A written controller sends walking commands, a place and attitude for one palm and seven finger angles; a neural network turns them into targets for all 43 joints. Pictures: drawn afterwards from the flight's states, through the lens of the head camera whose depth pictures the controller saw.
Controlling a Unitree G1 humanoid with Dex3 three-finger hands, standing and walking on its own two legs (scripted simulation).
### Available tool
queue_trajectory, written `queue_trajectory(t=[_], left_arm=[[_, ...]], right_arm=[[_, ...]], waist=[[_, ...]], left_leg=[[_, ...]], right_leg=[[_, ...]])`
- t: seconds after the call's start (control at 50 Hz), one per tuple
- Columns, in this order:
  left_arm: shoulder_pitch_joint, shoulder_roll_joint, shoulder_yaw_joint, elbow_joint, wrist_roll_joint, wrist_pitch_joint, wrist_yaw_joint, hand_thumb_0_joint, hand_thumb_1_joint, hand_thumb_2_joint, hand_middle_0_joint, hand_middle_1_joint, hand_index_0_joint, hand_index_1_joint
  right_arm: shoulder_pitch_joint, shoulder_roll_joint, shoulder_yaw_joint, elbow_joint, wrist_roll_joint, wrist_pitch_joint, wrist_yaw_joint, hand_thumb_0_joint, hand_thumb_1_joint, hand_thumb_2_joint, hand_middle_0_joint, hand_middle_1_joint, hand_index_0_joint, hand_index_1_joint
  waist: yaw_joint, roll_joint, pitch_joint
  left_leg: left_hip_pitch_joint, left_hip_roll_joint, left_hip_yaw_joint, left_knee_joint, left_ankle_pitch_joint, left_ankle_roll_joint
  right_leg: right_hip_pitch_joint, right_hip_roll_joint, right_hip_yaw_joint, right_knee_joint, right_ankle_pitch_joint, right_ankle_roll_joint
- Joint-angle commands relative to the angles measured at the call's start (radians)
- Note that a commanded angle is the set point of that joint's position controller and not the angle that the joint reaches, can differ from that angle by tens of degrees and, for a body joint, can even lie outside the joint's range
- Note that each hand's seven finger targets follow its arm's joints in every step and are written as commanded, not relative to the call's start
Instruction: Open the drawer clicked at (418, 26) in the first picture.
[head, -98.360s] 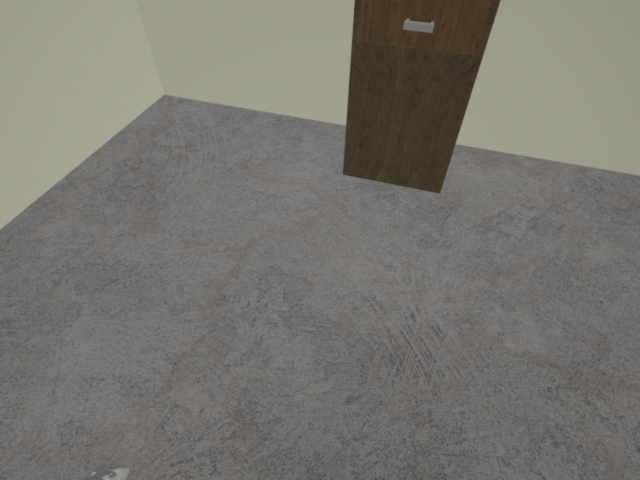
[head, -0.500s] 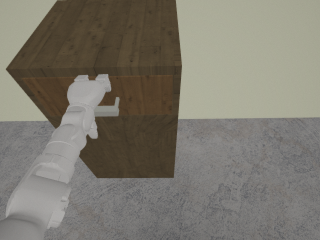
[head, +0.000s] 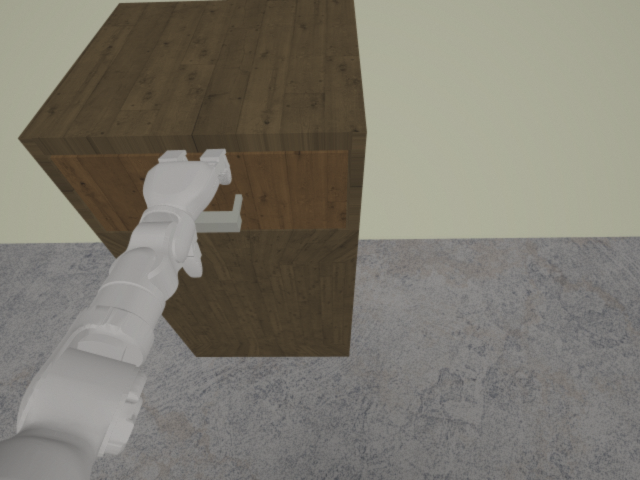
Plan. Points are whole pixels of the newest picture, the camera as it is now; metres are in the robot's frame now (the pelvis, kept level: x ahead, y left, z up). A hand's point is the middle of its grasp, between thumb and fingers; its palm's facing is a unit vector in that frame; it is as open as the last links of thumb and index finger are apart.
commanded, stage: lower the fingers behind the handle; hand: left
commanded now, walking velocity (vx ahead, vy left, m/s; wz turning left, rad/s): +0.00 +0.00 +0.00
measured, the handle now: (209, 211) +0.52 +0.18 +0.00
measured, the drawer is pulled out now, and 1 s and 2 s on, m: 0.00 0.00 0.00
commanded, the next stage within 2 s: close the thumb around the handle in 1.58 s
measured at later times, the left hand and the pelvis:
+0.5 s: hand (199, 227) +0.46 +0.18 +0.03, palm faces -0.03 -0.02 -1.00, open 13.8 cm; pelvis -0.01 +0.01 -0.01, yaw -1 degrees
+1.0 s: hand (203, 235) +0.47 +0.18 +0.00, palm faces -0.02 -0.01 -1.00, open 13.7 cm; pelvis -0.01 +0.01 -0.02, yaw +0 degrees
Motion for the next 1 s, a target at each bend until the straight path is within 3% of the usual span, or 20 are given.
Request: queue_trajectory(t=[0.0, 0.06, 0.12, 0.16, 0.2, 0.24, 0.32, 0.46, 0.48, 0.52, 0.54, 0.56, 0.58, 0.64, 0.74, 0.78, 0.86, 0.9, 0.98], left_arm=[[-0.415, 0.222, 0.099, -0.15, 0.006, -0.008, 0.057, 0.0, -0.5, 0.3, -0.3, -1.2, -0.3, -1.2], [-0.413, 0.241, 0.116, -0.154, 0.015, -0.007, 0.074, 0.0, -0.5, 0.3, -0.3, -1.2, -0.3, -1.2], [-0.429, 0.187, 0.08, -0.179, 0.02, -0.011, 0.086, 0.0, -0.5, 0.3, -0.3, -1.2, -0.3, -1.2], [-0.428, 0.189, 0.085, -0.195, 0.018, -0.014, 0.096, 0.0, -0.5, 0.3, -0.3, -1.2, -0.3, -1.2], [-0.454, 0.16, 0.059, -0.188, 0.019, -0.013, 0.105, 0.0, -0.5, 0.3, -0.3, -1.2, -0.3, -1.2], [-0.467, 0.212, 0.099, -0.188, 0.026, -0.019, 0.117, 0.0, -0.5, 0.3, -0.3, -1.2, -0.3, -1.2], [-0.487, 0.19, 0.089, -0.176, 0.033, -0.015, 0.144, 0.0, -0.5, 0.3, -0.3, -1.2, -0.3, -1.2], [-0.447, 0.213, 0.108, -0.069, 0.038, 0.017, 0.151, 0.0, -0.5, 0.3, -0.3, -1.2, -0.3, -1.2], [-0.462, 0.191, 0.085, -0.068, 0.038, 0.017, 0.148, 0.0, -0.5, 0.3, -0.3, -1.2, -0.3, -1.2], [-0.427, 0.228, 0.124, -0.05, 0.034, 0.01, 0.141, 0.0, -0.5, 0.3, -0.3, -1.2, -0.3, -1.2], [-0.432, 0.224, 0.111, -0.041, 0.038, 0.009, 0.139, 0.0, -0.5, 0.3, -0.3, -1.2, -0.3, -1.2], [-0.453, 0.196, 0.085, -0.052, 0.036, 0.002, 0.136, 0.0, -0.5, 0.3, -0.3, -1.2, -0.3, -1.2], [-0.45, 0.213, 0.1, -0.052, 0.04, -0.005, 0.138, 0.0, -0.5, 0.3, -0.3, -1.2, -0.3, -1.2], [-0.48, 0.201, 0.094, -0.098, 0.043, -0.038, 0.144, 0.0, -0.5, 0.3, -0.3, -1.2, -0.3, -1.2], [-0.473, 0.21, 0.117, -0.077, 0.055, -0.041, 0.184, 0.0, -0.5, 0.3, -0.3, -1.2, -0.3, -1.2], [-0.494, 0.173, 0.086, -0.058, 0.06, -0.023, 0.2, 0.0, -0.5, 0.3, -0.3, -1.2, -0.3, -1.2], [-0.489, 0.151, 0.075, -0.029, 0.058, 0.013, 0.207, 0.0, -0.5, 0.3, -0.3, -1.2, -0.3, -1.2], [-0.486, 0.113, 0.043, -0.008, 0.057, 0.031, 0.201, 0.0, -0.5, 0.3, -0.3, -1.2, -0.3, -1.2], [-0.474, 0.105, 0.035, 0.025, 0.054, 0.045, 0.188, 0.0, -0.5, 0.3, -0.3, -1.2, -0.3, -1.2]], right_arm=[[0.054, -0.136, -0.048, -0.08, -0.008, -0.025, -0.012, 0.0, -0.9, -0.9, 0.2, 0.3, 0.2, 0.3], [0.058, -0.139, -0.049, -0.082, -0.01, -0.024, -0.007, 0.0, -0.9, -0.9, 0.2, 0.3, 0.2, 0.3], [0.065, -0.137, -0.058, -0.082, -0.013, -0.029, -0.001, 0.0, -0.9, -0.9, 0.2, 0.3, 0.2, 0.3], [0.07, -0.138, -0.063, -0.079, -0.015, -0.03, 0.002, 0.0, -0.9, -0.9, 0.2, 0.3, 0.2, 0.3], [0.076, -0.136, -0.063, -0.073, -0.014, -0.031, 0.002, 0.0, -0.9, -0.9, 0.2, 0.3, 0.2, 0.3], [0.081, -0.14, -0.063, -0.066, -0.015, -0.033, 0.0, 0.0, -0.9, -0.9, 0.2, 0.3, 0.2, 0.3], [0.083, -0.136, -0.063, -0.057, -0.02, -0.038, 0.0, 0.0, -0.9, -0.9, 0.2, 0.3, 0.2, 0.3], [0.099, -0.14, -0.058, -0.052, -0.019, -0.038, -0.003, 0.0, -0.9, -0.9, 0.2, 0.3, 0.2, 0.3], [0.101, -0.141, -0.057, -0.053, -0.02, -0.039, -0.003, 0.0, -0.9, -0.9, 0.2, 0.3, 0.2, 0.3], [0.105, -0.144, -0.057, -0.057, -0.021, -0.041, -0.005, 0.0, -0.9, -0.9, 0.2, 0.3, 0.2, 0.3], [0.107, -0.144, -0.055, -0.058, -0.019, -0.04, -0.007, 0.0, -0.9, -0.9, 0.2, 0.3, 0.2, 0.3], [0.112, -0.143, -0.056, -0.058, -0.019, -0.043, -0.008, 0.0, -0.9, -0.9, 0.2, 0.3, 0.2, 0.3], [0.115, -0.143, -0.057, -0.057, -0.017, -0.044, -0.009, 0.0, -0.9, -0.9, 0.2, 0.3, 0.2, 0.3], [0.134, -0.139, -0.063, -0.056, -0.025, -0.051, -0.008, 0.0, -0.9, -0.9, 0.2, 0.3, 0.2, 0.3], [0.148, -0.141, -0.069, -0.039, -0.032, -0.052, 0.0, 0.0, -0.9, -0.9, 0.2, 0.3, 0.2, 0.3], [0.153, -0.14, -0.071, -0.029, -0.033, -0.052, 0.004, 0.0, -0.9, -0.9, 0.2, 0.3, 0.2, 0.3], [0.16, -0.142, -0.072, -0.024, -0.034, -0.048, 0.012, 0.0, -0.9, -0.9, 0.2, 0.3, 0.2, 0.3], [0.159, -0.14, -0.071, -0.023, -0.032, -0.045, 0.014, 0.0, -0.9, -0.9, 0.2, 0.3, 0.2, 0.3], [0.16, -0.142, -0.067, -0.024, -0.032, -0.042, 0.013, 0.0, -0.9, -0.9, 0.2, 0.3, 0.2, 0.3]], waist=[[-0.013, -0.078, -0.31], [-0.005, -0.069, -0.347], [-0.017, -0.048, -0.371], [-0.016, -0.025, -0.384], [-0.033, -0.044, -0.362], [-0.028, -0.036, -0.377], [-0.035, -0.015, -0.386], [-0.036, -0.055, -0.384], [-0.046, -0.056, -0.37], [-0.032, -0.063, -0.381], [-0.044, -0.072, -0.369], [-0.052, -0.062, -0.359], [-0.049, -0.06, -0.351], [-0.053, -0.014, -0.415], [-0.057, -0.002, -0.43], [-0.072, -0.01, -0.418], [-0.071, 0.0, -0.442], [-0.078, -0.005, -0.414], [-0.084, -0.033, -0.397]], left_leg=[[0.159, -0.041, -0.001, -0.016, 0.347, 0.034], [0.154, -0.04, 0.001, -0.01, 0.355, 0.033], [0.18, -0.036, -0.004, 0.007, 0.4, 0.031], [0.201, -0.032, -0.006, 0.014, 0.409, 0.03], [0.188, -0.033, -0.01, 0.017, 0.389, 0.031], [0.182, -0.033, -0.013, 0.02, 0.379, 0.031], [0.183, -0.034, -0.015, 0.03, 0.37, 0.03], [0.118, -0.034, -0.011, 0.044, 0.342, 0.031], [0.112, -0.034, -0.011, 0.043, 0.332, 0.032], [0.096, -0.036, -0.009, 0.049, 0.333, 0.033], [0.084, -0.035, -0.009, 0.05, 0.31, 0.034], [0.081, -0.035, -0.009, 0.052, 0.301, 0.035], [0.076, -0.035, -0.009, 0.055, 0.292, 0.035], [0.119, -0.031, -0.019, 0.08, 0.349, 0.033], [0.106, -0.027, -0.026, 0.112, 0.367, 0.028], [0.094, -0.025, -0.029, 0.121, 0.354, 0.028], [0.104, -0.023, -0.034, 0.131, 0.375, 0.025], [0.097, -0.021, -0.036, 0.13, 0.363, 0.024], [0.065, -0.022, -0.031, 0.13, 0.319, 0.03]], right_leg=[[0.141, 0.036, 0.009, -0.049, 0.391, -0.017], [0.149, 0.036, 0.014, -0.038, 0.394, -0.019], [0.127, 0.041, 0.009, -0.028, 0.407, -0.022], [0.107, 0.043, 0.008, -0.024, 0.4, -0.021], [0.087, 0.045, 0.003, -0.024, 0.384, -0.02], [0.088, 0.044, 0.009, -0.018, 0.372, -0.021], [0.061, 0.048, 0.004, -0.013, 0.349, -0.024], [0.064, 0.048, 0.007, 0.003, 0.36, -0.02], [0.055, 0.047, 0.007, -0.001, 0.353, -0.018], [0.075, 0.047, 0.011, 0.002, 0.362, -0.02], [0.063, 0.045, 0.012, 0.003, 0.349, -0.016], [0.043, 0.046, 0.012, 0.001, 0.339, -0.015], [0.034, 0.046, 0.012, 0.003, 0.325, -0.017], [0.012, 0.05, 0.01, 0.027, 0.344, -0.02], [-0.039, 0.055, 0.004, 0.054, 0.337, -0.022], [-0.068, 0.058, -0.001, 0.06, 0.323, -0.021], [-0.077, 0.061, -0.005, 0.071, 0.326, -0.022], [-0.097, 0.062, -0.01, 0.069, 0.31, -0.023], [-0.093, 0.061, -0.006, 0.063, 0.293, -0.021]])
